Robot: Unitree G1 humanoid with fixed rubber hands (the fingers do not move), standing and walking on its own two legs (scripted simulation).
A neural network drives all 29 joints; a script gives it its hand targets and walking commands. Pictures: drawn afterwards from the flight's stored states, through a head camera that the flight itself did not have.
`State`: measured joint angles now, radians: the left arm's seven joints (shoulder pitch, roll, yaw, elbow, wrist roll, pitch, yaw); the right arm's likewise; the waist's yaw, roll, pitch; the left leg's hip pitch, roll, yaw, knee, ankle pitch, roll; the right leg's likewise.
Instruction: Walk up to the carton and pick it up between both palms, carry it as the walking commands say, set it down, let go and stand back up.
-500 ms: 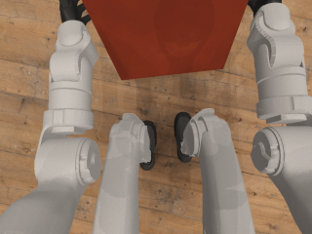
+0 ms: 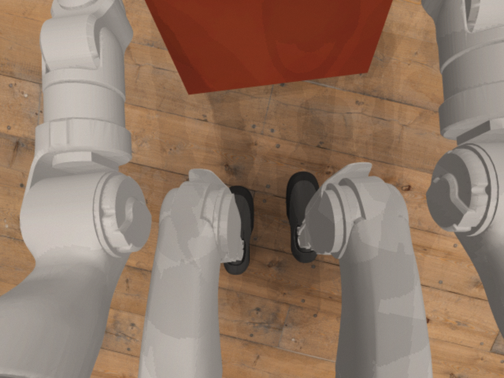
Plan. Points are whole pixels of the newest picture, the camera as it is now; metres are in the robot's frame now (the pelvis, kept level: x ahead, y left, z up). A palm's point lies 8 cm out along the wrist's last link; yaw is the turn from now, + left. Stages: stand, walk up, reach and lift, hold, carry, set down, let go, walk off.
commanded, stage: set down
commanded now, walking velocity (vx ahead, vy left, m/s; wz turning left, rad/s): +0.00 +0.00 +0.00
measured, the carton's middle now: out of the picture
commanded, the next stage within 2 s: none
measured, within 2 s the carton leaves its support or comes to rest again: neither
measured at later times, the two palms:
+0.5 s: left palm out of the picture +0.61 +0.17 -0.14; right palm out of the picture +0.61 -0.20 -0.14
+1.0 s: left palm out of the picture +0.63 +0.18 -0.17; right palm out of the picture +0.64 -0.20 -0.17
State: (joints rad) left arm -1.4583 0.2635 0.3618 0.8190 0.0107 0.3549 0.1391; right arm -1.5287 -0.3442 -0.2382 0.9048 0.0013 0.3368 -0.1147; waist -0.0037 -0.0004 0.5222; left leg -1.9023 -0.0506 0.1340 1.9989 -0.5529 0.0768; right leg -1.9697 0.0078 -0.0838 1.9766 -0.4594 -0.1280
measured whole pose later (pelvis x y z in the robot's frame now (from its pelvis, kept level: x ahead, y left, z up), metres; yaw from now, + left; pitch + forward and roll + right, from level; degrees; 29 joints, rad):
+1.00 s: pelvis +0.06 +0.01 -0.05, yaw +0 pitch +37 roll +2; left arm -1.41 0.19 0.58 0.65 0.07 0.25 -0.06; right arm -1.47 -0.27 -0.49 0.72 -0.07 0.23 0.11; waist -0.01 0.03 0.39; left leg -2.11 -0.06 0.14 2.19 -0.73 0.10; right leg -2.17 0.00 -0.11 2.17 -0.63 -0.13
